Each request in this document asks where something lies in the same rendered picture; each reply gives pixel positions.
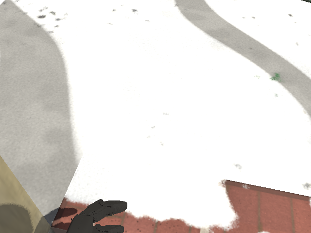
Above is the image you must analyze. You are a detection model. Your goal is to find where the left robot hand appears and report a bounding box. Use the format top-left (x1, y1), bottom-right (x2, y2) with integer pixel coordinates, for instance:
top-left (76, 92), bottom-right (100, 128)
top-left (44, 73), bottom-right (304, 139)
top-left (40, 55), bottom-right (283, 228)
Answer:
top-left (66, 199), bottom-right (127, 233)

